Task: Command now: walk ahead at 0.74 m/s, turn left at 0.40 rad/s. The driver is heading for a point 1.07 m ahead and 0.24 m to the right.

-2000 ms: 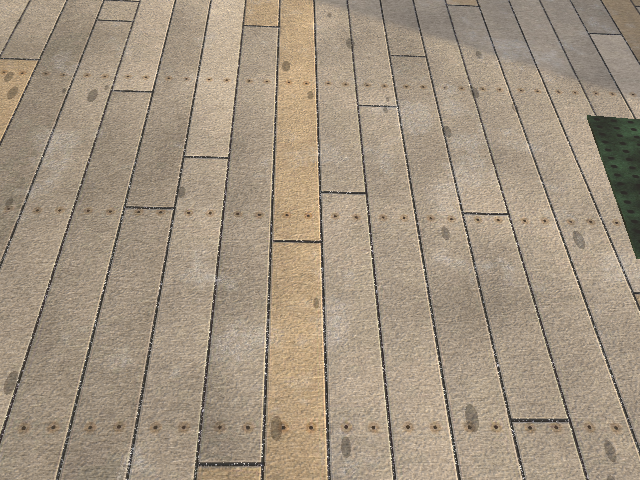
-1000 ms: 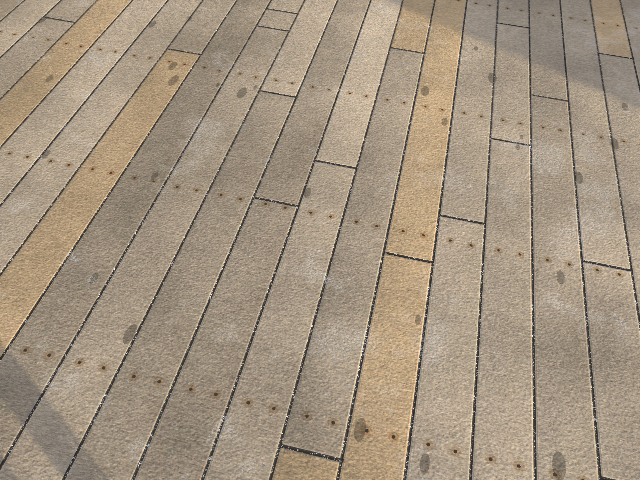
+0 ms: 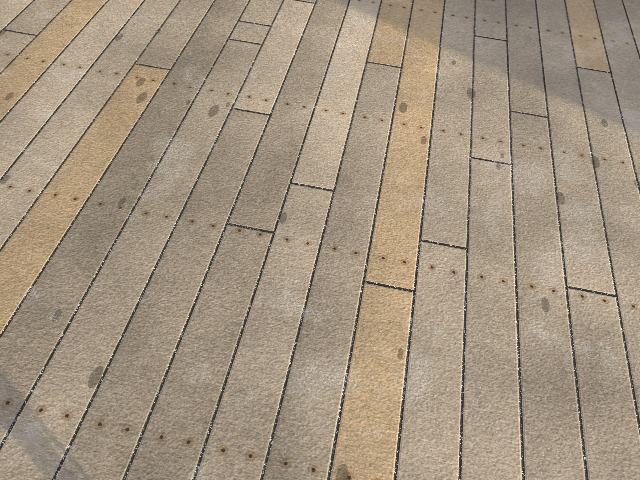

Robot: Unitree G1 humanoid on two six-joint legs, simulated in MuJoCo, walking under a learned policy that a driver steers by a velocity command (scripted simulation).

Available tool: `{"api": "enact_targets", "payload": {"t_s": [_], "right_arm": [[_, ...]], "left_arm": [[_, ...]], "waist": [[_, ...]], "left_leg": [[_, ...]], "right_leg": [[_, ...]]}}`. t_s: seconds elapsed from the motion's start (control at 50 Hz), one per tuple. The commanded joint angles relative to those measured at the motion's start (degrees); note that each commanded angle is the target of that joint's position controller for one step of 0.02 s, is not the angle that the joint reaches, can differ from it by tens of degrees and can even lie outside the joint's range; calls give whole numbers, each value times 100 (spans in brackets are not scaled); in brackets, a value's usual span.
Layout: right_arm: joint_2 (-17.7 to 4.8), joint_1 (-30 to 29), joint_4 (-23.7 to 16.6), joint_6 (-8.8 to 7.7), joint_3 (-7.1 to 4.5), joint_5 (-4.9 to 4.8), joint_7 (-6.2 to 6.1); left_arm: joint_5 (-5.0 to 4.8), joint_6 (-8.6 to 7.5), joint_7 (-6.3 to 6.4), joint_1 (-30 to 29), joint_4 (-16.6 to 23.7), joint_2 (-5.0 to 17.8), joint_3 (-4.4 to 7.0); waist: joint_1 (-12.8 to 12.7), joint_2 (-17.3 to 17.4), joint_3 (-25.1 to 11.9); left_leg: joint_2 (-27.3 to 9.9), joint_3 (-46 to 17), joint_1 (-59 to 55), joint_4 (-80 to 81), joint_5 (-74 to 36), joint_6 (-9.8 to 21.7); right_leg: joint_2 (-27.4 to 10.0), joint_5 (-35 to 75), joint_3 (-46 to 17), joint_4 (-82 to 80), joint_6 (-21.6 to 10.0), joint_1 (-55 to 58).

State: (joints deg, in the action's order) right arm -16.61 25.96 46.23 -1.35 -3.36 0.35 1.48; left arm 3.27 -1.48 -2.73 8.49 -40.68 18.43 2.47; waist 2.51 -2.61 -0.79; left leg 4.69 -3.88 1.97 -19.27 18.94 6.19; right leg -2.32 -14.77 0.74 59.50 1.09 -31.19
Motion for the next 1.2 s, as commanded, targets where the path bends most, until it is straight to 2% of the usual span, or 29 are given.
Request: {"api": "enact_targets", "payload": {"t_s": [0.02, 0.16, 0.22, 0.26, 0.28, 0.3, 0.32, 0.34, 0.38, 0.4, 0.46, 0.52, 0.64, 0.66, 0.7, 0.72, 0.74, 0.76, 0.8, 0.86, 0.94, 1.02, 1.06, 1.1, 1.12, 1.14, 1.16, 1.18, 1.2], "right_arm": [[-759, 208, -136, -278, -153, -49, -47], [-711, 413, 293, -475, 8, 97, -102], [-990, 274, 372, -497, -12, 203, -244], [-1205, -91, 302, -361, -95, 360, -357], [-1349, -492, 210, -305, -145, 331, -374], [-891, -876, 30, -397, -35, 295, -319], [-250, -629, -375, -562, 129, 117, -125], [-533, -1029, -546, -689, 193, 166, -110], [-650, -1397, -670, -778, 244, 238, -70], [-564, -1510, -756, -688, 281, 347, -70], [-350, -1695, -1048, -319, 409, 473, -49], [-227, -2772, -1513, -317, 521, 307, 63], [-375, -3043, -1599, -367, 450, 187, -8], [-550, -2677, -1476, -396, 363, 197, -60], [-1023, -780, -980, -464, 106, 166, -237], [-1384, 492, -749, -482, -51, 312, -360], [-1888, 282, -592, -467, -192, 403, -286], [-1345, -289, -717, -410, -208, 332, -190], [-608, -693, -548, -439, -52, 314, -116], [-268, -288, 2, -555, 63, 229, -105], [-522, -316, 183, -671, 29, 86, -89], [-688, -140, 393, -703, 30, -22, -29], [-924, 172, 588, -689, -2, -56, -42], [-1173, 172, 673, -584, -41, -70, -138], [-1105, 171, 673, -550, -12, -135, -179], [-550, 410, 531, -497, 73, -107, -188], [-133, 1546, 560, -413, 183, -452, -265], [-661, 1017, 542, -355, 76, -243, -315], [-587, 342, 360, -363, 100, -191, -276]], "left_arm": [[-9, -16, -64, -770, 451, 370, 11], [-191, -54, -152, -1641, 737, 121, -193], [-224, -52, -77, -903, 509, 338, -155], [-248, -37, -1, 1030, -108, 731, 7], [-245, -39, 67, 2305, -514, 913, 141], [-231, -17, 165, 2949, -736, 1290, 310], [-172, 26, 176, 2112, -650, 1514, 363], [-259, -12, 150, 1688, -523, 1318, 407], [-263, -74, 170, 1591, -664, 666, 288], [-244, -129, 215, 1429, -684, 583, 245], [-301, -327, 212, 1240, -672, 592, 193], [-324, -416, 224, 1289, -574, 697, 274], [-393, -362, 252, 1871, -701, 960, 426], [-353, -369, 279, 1940, -746, 1040, 434], [-216, -414, 248, 1559, -716, 1216, 455], [-157, -491, 264, 1411, -582, 563, 288], [-534, -501, 207, 2356, -322, -210, 56], [-345, -413, 282, 1827, -469, 297, 42], [-196, -375, 171, 616, -245, 429, 70], [-66, -221, 8, 313, 66, 66, -52], [-18, -169, -79, -561, 618, 105, -182], [-92, -277, -229, -1187, 758, -105, -373], [-8, -360, -162, -920, 579, 13, -341], [80, -413, -25, 668, -20, 300, -202], [158, -424, 74, 1401, -299, 539, -111], [210, -439, 165, 1825, -437, 1011, -18], [67, -429, 142, 1954, -361, 1257, 105], [-290, -323, 190, 1658, -265, 1028, 191], [-354, -337, 217, 1060, -293, 644, 71]], "waist": [[118, 672, 689], [282, 754, 1148], [-235, 1042, 360], [-1148, 1254, -595], [-1853, 1041, -905], [-1947, 48, -1004], [-916, -1530, -1055], [-987, -565, -857], [-571, 787, -10], [-313, 929, 295], [72, 614, 857], [-236, 418, 1078], [-712, 14, 250], [-573, -12, -111], [507, -70, -1127], [922, 515, -1828], [81, 2924, -2713], [214, 1594, -1955], [249, 267, -570], [-118, 643, 9], [-348, 673, 619], [-264, 456, 972], [-337, 569, 632], [-1052, 807, -360], [-1372, 871, -706], [-1193, -121, -1339], [-790, -1107, -3107], [-889, 18, -3288], [-675, -138, -2082]], "left_leg": [[-1208, -1331, -743, 1401, -493, 718], [-1321, 192, -591, 2010, -3614, 165], [-1538, 746, -1105, 860, -8092, -194], [-1657, 882, -1077, -1502, -9358, -343], [-1553, 1000, -244, -3481, -8927, -386], [-753, 896, 1386, -6087, -4444, -355], [412, 234, 4180, -7798, 532, -655], [-40, -553, 4586, -7698, -34, -434], [-580, -481, 4164, -6674, -441, -382], [-738, -440, 3888, -6346, -303, -479], [-1097, -71, 3646, -5156, -94, -754], [-1068, 356, 2773, -3044, -1579, -961], [-467, 478, 1892, -974, -2382, -734], [-311, 515, 1476, -895, -2010, -648], [-563, 386, -512, -1016, -1257, -432], [-1648, -769, -1787, -1225, 691, -244], [-3286, -4520, -3103, -28, 1429, 688], [-2877, -4607, -2516, 301, 2533, 699], [-2294, -2751, -869, 358, 901, 504], [-1871, -1672, -1, 567, -389, 357], [-1759, -642, 589, 1370, -1142, 356], [-1447, 395, 1330, 1998, -3424, 204], [-1368, 619, 472, 1256, -5456, 47], [-1270, 769, 285, -896, -6463, -218], [-1063, 815, 703, -2282, -5664, -353], [-399, 943, 1672, -4540, -935, -446], [268, -93, 3095, -7160, 1903, -544], [-132, -499, 3120, -6966, 1211, -470], [-412, -262, 3362, -6340, 819, -510]], "right_leg": [[-131, 663, 251, -247, 24, -1847], [139, 1326, 822, -1872, -609, -1098], [811, 1024, 1128, -1962, -950, 232], [1203, 398, 1062, -1842, -1127, 1837], [1093, 143, 759, -2261, -1325, 3128], [188, -1040, -796, -2417, -1703, 4215], [-1116, -1898, -4810, -3813, -2764, 5193], [-1180, -2078, -5358, -4484, -2765, 4857], [-944, -1400, -4207, -4790, -2376, 3213], [-673, -939, -3662, -4843, -2240, 2410], [-140, -544, -2732, -5220, -2159, 862], [326, 326, -2152, -5517, -1862, 36], [153, 3665, -2160, -4396, -1231, 2341], [84, 4626, -2124, -3753, -1114, 2776], [168, 4629, -1914, -1391, -930, 2404], [413, 2548, -1538, 534, -962, 1433], [1100, -1095, -903, 2323, -629, -404], [552, -594, -849, 2502, -788, -1261], [209, 15, -770, 1906, -777, -1172], [57, -296, -915, 1366, -726, -1131], [-44, 318, -723, 27, -568, -1515], [122, 1891, 352, -2137, -632, 422], [535, 1983, 604, -2637, -736, 965], [814, 2101, 512, -2948, -901, 2725], [386, 2630, 197, -3110, -980, 3594], [-1111, 5489, -995, -2487, -1161, 4743], [-2860, 8411, -3372, -2105, -2346, 6635], [-2324, 7700, -2874, -2414, -2188, 5960], [-1932, 6681, -2208, -2905, -2008, 4908]]}}
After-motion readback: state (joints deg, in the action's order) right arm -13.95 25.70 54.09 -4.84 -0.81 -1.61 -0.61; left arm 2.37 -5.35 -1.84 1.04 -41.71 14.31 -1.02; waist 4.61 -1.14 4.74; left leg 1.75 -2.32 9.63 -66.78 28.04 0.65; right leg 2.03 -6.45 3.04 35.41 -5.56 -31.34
